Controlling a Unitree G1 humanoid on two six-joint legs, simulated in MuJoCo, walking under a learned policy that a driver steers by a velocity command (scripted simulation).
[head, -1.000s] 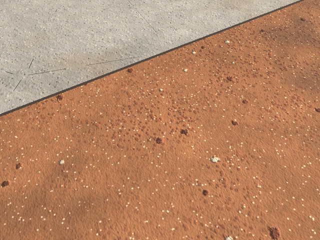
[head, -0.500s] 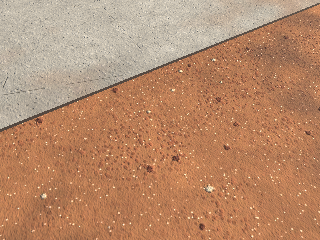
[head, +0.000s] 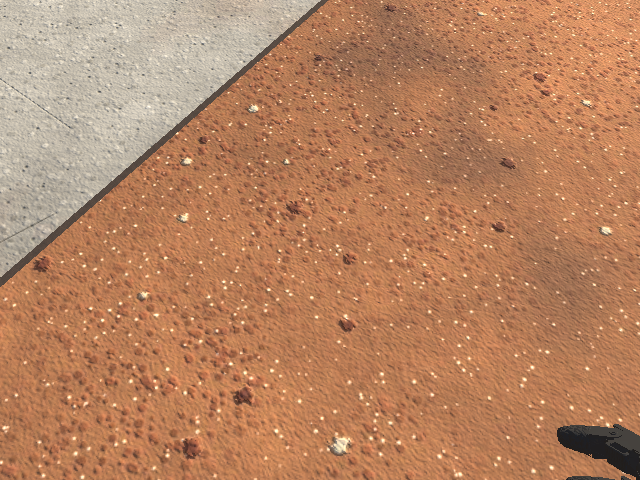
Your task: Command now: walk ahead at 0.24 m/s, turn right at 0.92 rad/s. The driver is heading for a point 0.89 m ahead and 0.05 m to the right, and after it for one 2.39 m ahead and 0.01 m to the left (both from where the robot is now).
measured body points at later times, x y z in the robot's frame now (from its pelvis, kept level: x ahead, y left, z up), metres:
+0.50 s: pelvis +0.16 +0.06 +0.00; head +0.20 +0.05 +0.45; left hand +0.42 +0.25 -0.09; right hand +0.21 -0.23 -0.10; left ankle +0.30 +0.12 -0.73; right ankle +0.09 -0.06 -0.68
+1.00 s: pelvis +0.33 +0.01 +0.00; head +0.33 -0.01 +0.45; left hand +0.37 +0.29 -0.12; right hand +0.44 -0.30 -0.08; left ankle +0.50 +0.09 -0.70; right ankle +0.10 -0.03 -0.73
